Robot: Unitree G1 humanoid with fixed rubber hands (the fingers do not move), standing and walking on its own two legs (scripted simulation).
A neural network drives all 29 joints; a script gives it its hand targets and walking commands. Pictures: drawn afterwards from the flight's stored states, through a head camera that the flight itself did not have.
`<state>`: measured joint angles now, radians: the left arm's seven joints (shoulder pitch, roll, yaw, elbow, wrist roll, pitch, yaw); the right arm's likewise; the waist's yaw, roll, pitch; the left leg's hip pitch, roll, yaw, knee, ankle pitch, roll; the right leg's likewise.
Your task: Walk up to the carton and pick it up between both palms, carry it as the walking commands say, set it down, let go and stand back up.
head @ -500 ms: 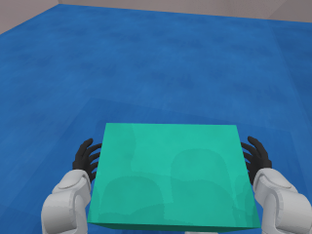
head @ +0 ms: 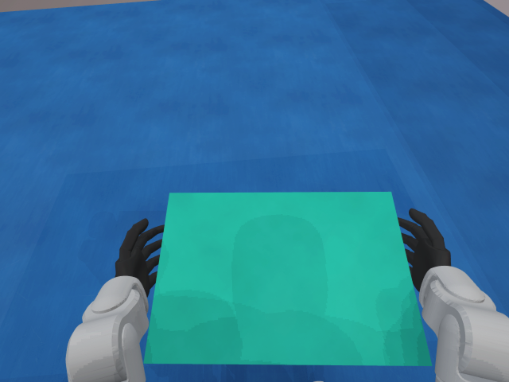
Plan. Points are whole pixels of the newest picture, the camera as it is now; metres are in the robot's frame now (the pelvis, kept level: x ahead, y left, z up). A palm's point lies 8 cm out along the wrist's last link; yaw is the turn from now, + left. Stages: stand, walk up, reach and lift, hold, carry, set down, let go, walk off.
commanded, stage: carry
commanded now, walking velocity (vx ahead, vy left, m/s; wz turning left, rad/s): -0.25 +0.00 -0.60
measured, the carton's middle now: (277, 286) +0.25 -0.01 +0.02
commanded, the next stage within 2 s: none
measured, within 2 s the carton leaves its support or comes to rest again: neither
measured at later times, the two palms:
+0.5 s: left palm (168, 356) +0.14 +0.12 +0.10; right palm out of the picture +0.05 -0.25 +0.09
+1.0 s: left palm out of the picture +0.10 +0.14 +0.10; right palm out of the picture +0.03 -0.23 +0.10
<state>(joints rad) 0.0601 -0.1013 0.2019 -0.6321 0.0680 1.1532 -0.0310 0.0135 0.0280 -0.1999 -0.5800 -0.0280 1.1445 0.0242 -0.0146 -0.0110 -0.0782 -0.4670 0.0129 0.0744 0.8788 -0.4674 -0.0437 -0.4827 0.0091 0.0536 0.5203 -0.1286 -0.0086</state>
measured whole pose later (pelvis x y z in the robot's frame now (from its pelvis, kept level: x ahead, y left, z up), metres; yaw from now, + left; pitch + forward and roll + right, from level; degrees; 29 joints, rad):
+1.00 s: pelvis -0.16 -0.01 +0.00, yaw -9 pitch +3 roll -1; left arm 0.02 -0.04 0.18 -0.52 0.06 1.20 -0.01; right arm 0.03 0.04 -0.19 -0.50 -0.06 1.18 0.01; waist 0.00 0.00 -0.13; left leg -0.38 0.09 0.14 0.50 -0.17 0.00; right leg -0.31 -0.03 -0.10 0.48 -0.22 0.00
